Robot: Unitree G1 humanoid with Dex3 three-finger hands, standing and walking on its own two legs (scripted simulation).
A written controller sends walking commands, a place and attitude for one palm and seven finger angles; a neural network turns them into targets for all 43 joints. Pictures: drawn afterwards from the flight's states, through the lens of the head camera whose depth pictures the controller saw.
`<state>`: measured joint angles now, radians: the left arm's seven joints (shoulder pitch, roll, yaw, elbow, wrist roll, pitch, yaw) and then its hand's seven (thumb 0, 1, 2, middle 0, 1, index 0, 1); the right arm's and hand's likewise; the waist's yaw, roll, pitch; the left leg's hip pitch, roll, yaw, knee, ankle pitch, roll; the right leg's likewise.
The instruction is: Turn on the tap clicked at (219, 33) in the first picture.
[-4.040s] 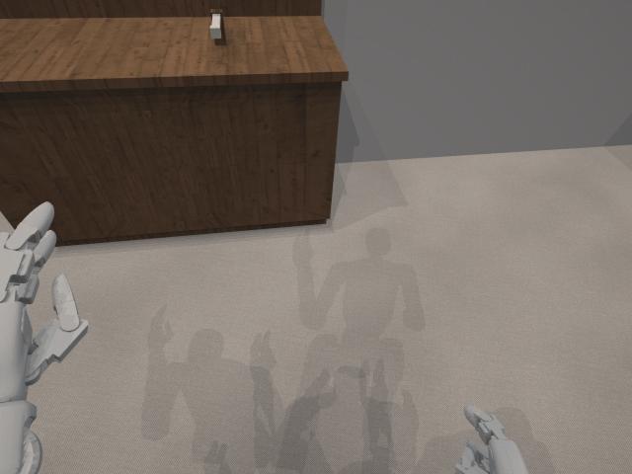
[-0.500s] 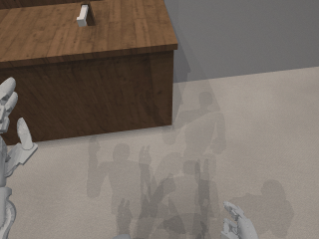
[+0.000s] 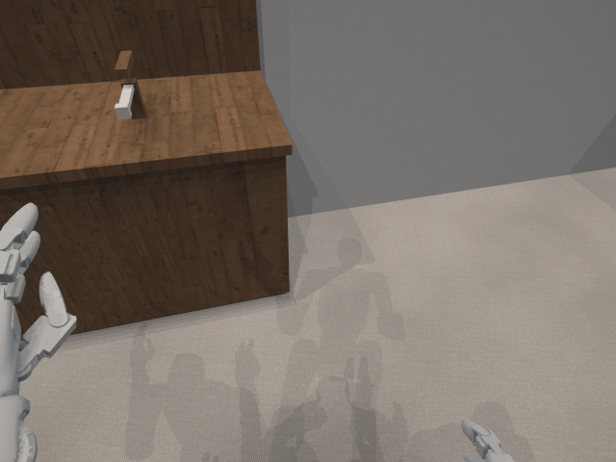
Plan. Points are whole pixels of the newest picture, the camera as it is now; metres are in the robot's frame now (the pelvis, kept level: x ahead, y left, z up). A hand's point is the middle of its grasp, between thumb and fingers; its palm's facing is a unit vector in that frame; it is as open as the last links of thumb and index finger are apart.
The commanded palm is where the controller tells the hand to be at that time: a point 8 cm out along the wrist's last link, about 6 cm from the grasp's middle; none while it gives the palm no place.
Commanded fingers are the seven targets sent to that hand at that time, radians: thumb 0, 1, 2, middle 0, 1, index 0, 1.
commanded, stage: take the last steps up to it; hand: left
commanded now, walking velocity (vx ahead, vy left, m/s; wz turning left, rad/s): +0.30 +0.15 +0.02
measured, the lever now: (123, 111) +0.82 +0.49 +0.08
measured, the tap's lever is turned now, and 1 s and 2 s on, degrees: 0 0 0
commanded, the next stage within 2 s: come to a stop and stand still in 1.84 s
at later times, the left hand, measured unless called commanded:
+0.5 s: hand (87, 257) +0.28 +0.27 +0.17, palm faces +0.42 -0.80 -0.44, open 7.5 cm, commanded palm +0.23 +0.31 +0.18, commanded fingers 0.00 0.90 0.90 -0.20 -0.30 -0.20 -0.30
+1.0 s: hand (124, 204) +0.39 +0.28 +0.16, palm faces +0.40 -0.80 -0.45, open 7.5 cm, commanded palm +0.33 +0.32 +0.18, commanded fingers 0.00 0.90 0.90 -0.20 -0.30 -0.20 -0.30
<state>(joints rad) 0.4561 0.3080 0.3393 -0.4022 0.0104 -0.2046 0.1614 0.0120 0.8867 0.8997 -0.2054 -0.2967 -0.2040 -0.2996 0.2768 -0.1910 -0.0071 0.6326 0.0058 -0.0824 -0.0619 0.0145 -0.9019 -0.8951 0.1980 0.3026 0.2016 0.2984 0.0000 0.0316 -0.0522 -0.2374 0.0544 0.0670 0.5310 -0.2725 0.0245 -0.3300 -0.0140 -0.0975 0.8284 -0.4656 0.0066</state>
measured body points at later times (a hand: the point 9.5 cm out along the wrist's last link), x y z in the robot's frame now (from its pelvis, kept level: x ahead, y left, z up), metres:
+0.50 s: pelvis +0.07 +0.03 -0.01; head +0.10 +0.04 +0.43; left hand +0.26 +0.31 +0.19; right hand +0.23 -0.23 -0.10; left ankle +0.11 +0.15 -0.74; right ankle +0.00 -0.11 -0.72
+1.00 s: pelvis +0.17 +0.04 +0.00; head +0.21 +0.02 +0.45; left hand +0.36 +0.32 +0.18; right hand +0.33 -0.20 -0.11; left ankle +0.18 +0.20 -0.65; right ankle +0.17 -0.05 -0.74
